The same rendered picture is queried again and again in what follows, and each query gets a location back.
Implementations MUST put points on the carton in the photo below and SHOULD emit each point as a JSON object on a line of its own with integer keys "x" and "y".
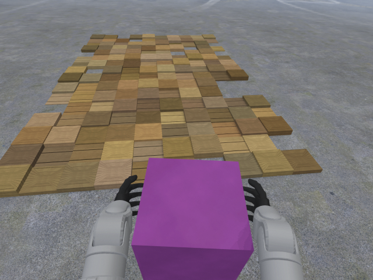
{"x": 192, "y": 221}

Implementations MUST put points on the right robot forearm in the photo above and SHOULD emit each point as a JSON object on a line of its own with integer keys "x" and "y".
{"x": 278, "y": 253}

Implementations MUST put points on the robot right hand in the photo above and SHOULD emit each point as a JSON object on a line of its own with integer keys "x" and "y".
{"x": 259, "y": 194}

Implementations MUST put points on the robot left hand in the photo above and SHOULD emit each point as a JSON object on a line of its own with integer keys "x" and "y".
{"x": 124, "y": 192}

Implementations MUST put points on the left robot forearm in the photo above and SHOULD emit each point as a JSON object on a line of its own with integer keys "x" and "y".
{"x": 108, "y": 246}

